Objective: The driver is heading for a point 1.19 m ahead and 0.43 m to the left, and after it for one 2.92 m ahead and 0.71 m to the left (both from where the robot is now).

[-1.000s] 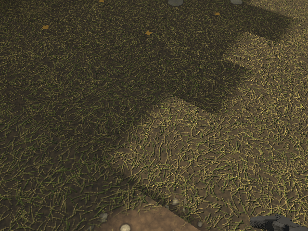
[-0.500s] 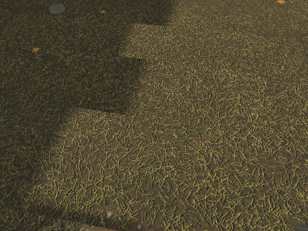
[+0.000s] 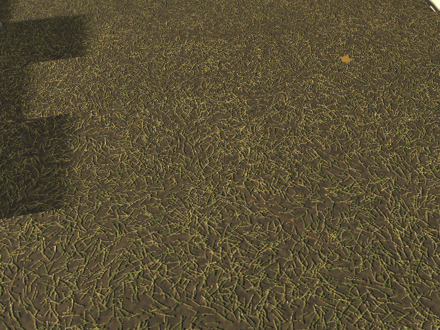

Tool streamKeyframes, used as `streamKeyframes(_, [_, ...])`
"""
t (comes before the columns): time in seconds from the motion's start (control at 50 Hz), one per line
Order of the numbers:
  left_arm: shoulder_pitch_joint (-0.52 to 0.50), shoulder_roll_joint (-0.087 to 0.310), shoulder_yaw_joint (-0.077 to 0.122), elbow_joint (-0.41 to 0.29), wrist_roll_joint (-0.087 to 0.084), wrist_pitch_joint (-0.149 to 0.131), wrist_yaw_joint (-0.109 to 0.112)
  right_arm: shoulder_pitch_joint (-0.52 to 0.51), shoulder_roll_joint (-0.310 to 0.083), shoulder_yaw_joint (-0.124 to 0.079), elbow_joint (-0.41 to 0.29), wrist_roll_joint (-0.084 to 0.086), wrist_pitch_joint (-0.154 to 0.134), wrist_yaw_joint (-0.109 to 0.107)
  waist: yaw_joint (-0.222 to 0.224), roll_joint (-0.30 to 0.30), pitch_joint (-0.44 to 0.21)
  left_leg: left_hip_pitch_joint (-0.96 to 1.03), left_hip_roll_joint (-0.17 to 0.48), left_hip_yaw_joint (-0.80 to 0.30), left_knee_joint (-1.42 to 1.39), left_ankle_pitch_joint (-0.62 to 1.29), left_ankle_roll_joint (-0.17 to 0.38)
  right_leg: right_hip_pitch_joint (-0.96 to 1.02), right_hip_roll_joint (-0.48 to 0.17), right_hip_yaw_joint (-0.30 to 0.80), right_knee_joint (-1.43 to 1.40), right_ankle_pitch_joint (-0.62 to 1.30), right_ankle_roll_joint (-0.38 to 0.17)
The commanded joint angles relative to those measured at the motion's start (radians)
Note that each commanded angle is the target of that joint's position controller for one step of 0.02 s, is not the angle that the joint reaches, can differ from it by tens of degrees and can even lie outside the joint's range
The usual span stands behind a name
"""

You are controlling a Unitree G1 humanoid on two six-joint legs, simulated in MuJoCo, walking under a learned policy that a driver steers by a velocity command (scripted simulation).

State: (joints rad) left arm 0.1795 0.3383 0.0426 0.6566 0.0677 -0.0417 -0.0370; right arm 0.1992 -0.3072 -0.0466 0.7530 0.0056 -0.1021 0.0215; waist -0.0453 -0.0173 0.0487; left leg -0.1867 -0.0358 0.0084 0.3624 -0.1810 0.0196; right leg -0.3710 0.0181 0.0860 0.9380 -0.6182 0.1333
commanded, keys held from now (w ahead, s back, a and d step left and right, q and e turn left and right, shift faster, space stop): q+shift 0.66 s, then shift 0.20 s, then e+shift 0.14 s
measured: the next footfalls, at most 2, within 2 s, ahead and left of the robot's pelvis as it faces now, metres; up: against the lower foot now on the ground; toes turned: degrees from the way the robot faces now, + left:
right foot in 0.08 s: +0.03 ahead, -0.13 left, +0.00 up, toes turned +3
left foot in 0.44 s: +0.06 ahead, +0.15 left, +0.00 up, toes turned +22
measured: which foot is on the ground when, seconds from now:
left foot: down 0.00-0.12, up 0.14-0.42, down 0.44-0.96, up 0.98-1.00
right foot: up 0.00-0.06, down 0.08-0.44, up 0.46-0.92, down 0.94-1.00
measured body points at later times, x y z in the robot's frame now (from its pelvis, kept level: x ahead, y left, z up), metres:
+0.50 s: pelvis +0.02 +0.04 -0.01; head +0.05 +0.06 +0.44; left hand +0.02 +0.37 -0.09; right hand +0.29 -0.15 -0.09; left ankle +0.02 +0.13 -0.74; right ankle -0.01 -0.13 -0.72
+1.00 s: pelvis +0.08 +0.05 -0.01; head +0.10 +0.06 +0.44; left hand +0.01 +0.33 -0.12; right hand +0.38 -0.05 -0.11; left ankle +0.01 +0.14 -0.74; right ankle +0.18 +0.00 -0.74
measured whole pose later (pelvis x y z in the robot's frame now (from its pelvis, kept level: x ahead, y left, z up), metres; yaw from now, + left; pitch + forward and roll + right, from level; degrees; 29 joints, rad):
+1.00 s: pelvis +0.08 +0.05 -0.01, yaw +38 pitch +0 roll +0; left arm 0.25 0.27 -0.01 0.70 0.01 -0.01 -0.02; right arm 0.15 -0.31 -0.04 0.66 0.00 0.05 0.01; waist 0.02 0.02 0.05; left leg -0.27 -0.13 -0.18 0.62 -0.42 -0.01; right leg -0.31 0.04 0.03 0.52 -0.19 -0.03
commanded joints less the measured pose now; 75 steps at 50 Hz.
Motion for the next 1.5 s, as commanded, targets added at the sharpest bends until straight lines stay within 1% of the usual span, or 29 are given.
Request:
streamKeyframes(0.02, [0.099, -0.049, -0.038, 0.014, -0.052, 0.004, -0.056, -0.190, -0.135, -0.016, -0.100, 0.008, -0.004, 0.047, 0.121, 0.037, -0.087, -0.071, 0.081, -0.101, 0.045, 0.447, 0.087, 0.205, -0.059, -0.094, -0.441, 0.323, 0.072])
streamKeyframes(0.06, [0.119, 0.123, 0.012, 0.005, -0.079, -0.002, -0.036, -0.105, -0.245, -0.069, -0.102, -0.051, 0.022, 0.076, 0.092, 0.133, -0.094, -0.114, 0.175, -0.251, 0.039, 0.431, 0.185, 0.286, -0.002, -0.124, -0.443, 0.484, -0.020])
streamKeyframes(0.1, [0.084, 0.275, 0.053, -0.045, -0.049, -0.033, 0.021, 0.037, -0.156, -0.052, -0.094, -0.033, 0.011, 0.064, 0.060, 0.001, -0.153, -0.100, 0.142, -0.269, 0.073, 0.168, 0.119, 0.324, -0.178, -0.012, -0.446, 0.726, -0.266])
streamKeyframes(0.14, [0.118, 0.254, 0.069, -0.035, -0.047, -0.050, 0.054, -0.100, -0.090, -0.029, -0.156, -0.053, -0.005, 0.022, 0.105, -0.112, -0.095, -0.271, -0.012, -0.050, 0.245, -0.147, 0.018, 0.379, -0.357, 0.227, -0.639, 0.637, -0.495])
streamKeyframes(0.18, [0.107, 0.144, 0.045, -0.056, -0.039, -0.063, 0.085, -0.069, -0.107, -0.035, -0.131, -0.054, -0.005, -0.010, 0.115, -0.144, -0.049, -0.369, 0.044, -0.058, 0.585, -0.417, -0.002, 0.409, -0.475, 0.275, -0.708, 0.714, -0.526])
streamKeyframes(0.24, [-0.003, 0.106, 0.036, -0.071, -0.035, -0.078, 0.105, -0.045, -0.071, -0.027, -0.122, -0.079, 0.016, 0.003, 0.045, -0.067, 0.023, -0.332, 0.099, -0.005, 0.562, -0.330, -0.014, 0.367, -0.360, 0.031, -0.753, 0.646, -0.383])
streamKeyframes(0.3, [0.073, 0.188, 0.068, -0.063, -0.014, -0.060, 0.131, -0.110, -0.027, -0.007, -0.131, -0.048, 0.046, 0.088, 0.113, -0.084, 0.000, -0.255, 0.095, 0.072, 0.347, -0.157, -0.040, 0.438, -0.302, -0.123, -0.750, 0.712, -0.323])
streamKeyframes(0.4, [0.021, 0.211, 0.075, -0.095, 0.008, -0.025, 0.113, -0.053, -0.122, -0.046, -0.103, -0.023, 0.034, 0.129, 0.064, -0.086, -0.021, -0.056, 0.052, 0.075, 0.131, 0.048, 0.020, 0.367, -0.353, -0.199, -0.657, 0.656, -0.279])
streamKeyframes(0.44, [0.081, 0.157, 0.051, -0.061, -0.001, -0.028, 0.099, -0.011, -0.189, -0.084, -0.104, -0.037, 0.012, 0.103, 0.032, -0.014, -0.070, 0.127, 0.041, 0.037, 0.038, 0.293, 0.116, 0.280, -0.298, -0.262, -0.487, 0.514, -0.181])
streamKeyframes(0.46, [0.150, 0.049, 0.019, -0.118, -0.006, -0.034, 0.097, 0.119, -0.319, -0.119, -0.100, -0.045, 0.001, 0.068, 0.046, 0.228, -0.242, 0.427, 0.267, -0.313, 0.032, 0.782, 0.363, 0.095, -0.126, -0.369, -0.163, 0.193, -0.045])
streamKeyframes(0.48, [0.089, 0.033, 0.005, -0.163, -0.018, -0.055, 0.086, 0.202, -0.327, -0.114, -0.096, -0.070, -0.012, 0.061, 0.003, 0.157, -0.298, 0.559, 0.395, -0.606, -0.026, 0.550, 0.460, -0.128, -0.027, -0.146, -0.044, -0.112, -0.028])
streamKeyframes(0.5, [-0.048, 0.067, 0.011, -0.155, -0.030, -0.058, 0.080, 0.228, -0.254, -0.108, -0.053, -0.087, -0.040, 0.046, -0.052, 0.100, -0.052, 0.433, 0.347, -0.529, -0.054, 0.407, 0.359, -0.285, -0.052, -0.027, 0.044, -0.076, -0.054])
streamKeyframes(0.56, [0.029, 0.153, 0.036, -0.093, 0.004, -0.055, 0.092, 0.080, -0.144, -0.062, -0.087, -0.042, -0.036, 0.041, 0.054, 0.114, -0.037, 0.203, 0.277, -0.424, -0.109, 0.356, 0.313, -0.204, -0.087, 0.026, 0.131, 0.039, -0.104])
streamKeyframes(0.64, [0.072, 0.123, 0.017, -0.079, -0.017, -0.022, 0.091, -0.049, -0.199, -0.065, -0.177, -0.053, -0.028, 0.044, 0.124, 0.111, -0.038, -0.015, 0.177, -0.387, -0.169, 0.161, 0.256, -0.027, -0.043, 0.003, -0.047, 0.232, -0.073])
streamKeyframes(0.8, [0.023, 0.085, -0.014, -0.045, -0.016, -0.019, 0.053, 0.075, -0.181, -0.056, -0.244, -0.043, -0.004, 0.050, -0.018, 0.110, -0.052, 0.039, 0.190, -0.478, -0.003, 0.141, 0.248, -0.103, -0.042, -0.031, -0.180, 0.296, -0.030])
streamKeyframes(0.82, [-0.075, 0.085, 0.001, -0.071, -0.091, 0.033, 0.045, 0.046, -0.178, -0.068, -0.168, 0.026, 0.105, 0.010, -0.018, 0.107, -0.085, 0.072, 0.111, -0.362, 0.116, 0.651, 0.168, -0.081, 0.004, -0.085, -0.224, 0.352, -0.076])
streamKeyframes(0.86, [0.009, 0.067, -0.014, -0.066, -0.087, 0.063, 0.032, 0.044, -0.175, -0.058, -0.179, 0.036, 0.174, -0.012, -0.003, 0.166, -0.151, 0.098, 0.102, -0.372, 0.175, 0.827, 0.126, -0.025, 0.026, -0.100, -0.254, 0.332, -0.105])
streamKeyframes(0.92, [0.098, 0.035, -0.026, -0.022, -0.066, 0.055, 0.042, -0.036, -0.072, -0.013, -0.179, 0.029, 0.172, -0.034, 0.064, 0.095, -0.156, -0.046, 0.096, -0.380, 0.169, 0.296, 0.044, 0.234, -0.093, 0.012, -0.590, 0.547, -0.159])
streamKeyframes(0.94, [0.038, 0.061, -0.037, -0.044, -0.049, 0.049, 0.050, 0.040, -0.011, 0.008, -0.158, 0.010, 0.165, -0.037, 0.007, -0.082, -0.146, -0.101, 0.007, -0.284, 0.256, -0.054, 0.000, 0.284, -0.268, 0.238, -0.656, 0.723, -0.198])
streamKeyframes(0.98, [-0.025, 0.116, 0.001, -0.063, -0.049, -0.015, -0.014, 0.097, -0.134, -0.022, -0.141, -0.019, 0.131, 0.008, -0.013, -0.280, -0.017, -0.123, -0.021, -0.157, 0.338, -0.382, -0.094, 0.062, -0.255, 0.344, -0.659, 0.394, -0.382])
streamKeyframes(1.02, [0.094, 0.174, 0.051, -0.036, -0.033, -0.061, -0.001, 0.014, -0.187, -0.050, -0.133, -0.085, 0.104, -0.017, 0.070, -0.173, -0.041, -0.178, -0.059, -0.080, 0.489, -0.448, -0.120, 0.117, -0.245, 0.427, -0.755, 0.241, -0.419])
streamKeyframes(1.08, [0.044, 0.058, 0.029, -0.071, -0.031, -0.106, 0.030, 0.001, -0.108, -0.020, -0.139, -0.094, 0.093, -0.076, 0.047, -0.069, -0.060, -0.241, 0.009, -0.124, 0.716, -0.403, -0.112, 0.162, -0.223, 0.389, -0.752, 0.402, -0.411])
streamKeyframes(1.26, [0.038, 0.125, 0.056, -0.106, -0.029, -0.023, -0.001, 0.148, -0.108, -0.021, -0.089, -0.018, 0.073, -0.014, 0.017, -0.086, -0.129, 0.158, -0.039, -0.009, -0.108, 0.031, 0.013, 0.116, -0.132, 0.398, -0.656, 0.574, -0.384])
streamKeyframes(1.3, [0.140, -0.025, -0.005, -0.095, -0.021, -0.015, -0.009, 0.232, -0.208, -0.052, -0.103, -0.007, 0.041, -0.021, 0.012, 0.070, -0.184, 0.453, 0.238, -0.180, -0.082, 0.467, 0.277, -0.166, 0.018, 0.272, -0.474, 0.258, -0.229])
streamKeyframes(1.32, [0.124, -0.042, -0.004, -0.154, 0.003, -0.028, -0.012, 0.165, -0.272, -0.067, -0.142, -0.059, 0.021, -0.040, 0.037, 0.229, -0.068, 0.369, 0.541, -0.470, -0.155, 0.588, 0.499, -0.373, 0.107, 0.106, -0.250, 0.067, -0.087])
streamKeyframes(1.34, [0.120, 0.054, 0.024, -0.091, 0.008, -0.031, -0.006, 0.095, -0.196, -0.046, -0.152, -0.069, 0.010, -0.049, 0.052, 0.015, -0.051, 0.292, 0.522, -0.365, -0.209, 0.490, 0.424, -0.331, -0.009, 0.087, -0.060, 0.097, -0.066])
streamKeyframes(1.38, [0.177, 0.124, 0.059, -0.025, -0.002, -0.035, 0.013, -0.116, -0.084, -0.007, -0.232, -0.038, -0.005, -0.044, 0.119, 0.098, -0.039, 0.174, 0.337, -0.119, -0.208, 0.372, 0.257, -0.245, 0.021, 0.023, 0.136, 0.231, -0.044])
streamKeyframes(1.42, [0.116, 0.089, 0.048, -0.030, 0.016, -0.032, -0.023, -0.025, -0.086, 0.000, -0.223, -0.044, -0.015, -0.061, 0.060, 0.110, -0.034, 0.195, 0.306, -0.064, -0.245, 0.039, 0.191, -0.285, -0.003, 0.016, 0.197, 0.383, -0.064])
streamKeyframes(1.5, [-0.007, 0.005, 0.014, -0.034, -0.035, -0.041, -0.060, 0.175, -0.116, 0.010, -0.139, -0.088, -0.018, -0.041, -0.031, 0.086, 0.057, 0.390, 0.349, -0.051, -0.247, -0.161, 0.127, -0.584, -0.043, 0.057, 0.111, 0.523, -0.071])
Keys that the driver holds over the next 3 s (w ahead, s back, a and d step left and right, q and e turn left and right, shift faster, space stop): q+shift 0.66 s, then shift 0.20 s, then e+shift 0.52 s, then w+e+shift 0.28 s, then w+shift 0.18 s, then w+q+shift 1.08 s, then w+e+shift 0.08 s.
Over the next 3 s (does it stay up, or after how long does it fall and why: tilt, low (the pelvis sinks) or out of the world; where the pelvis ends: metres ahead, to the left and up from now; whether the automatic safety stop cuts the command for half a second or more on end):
stays up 1.09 0.28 -0.20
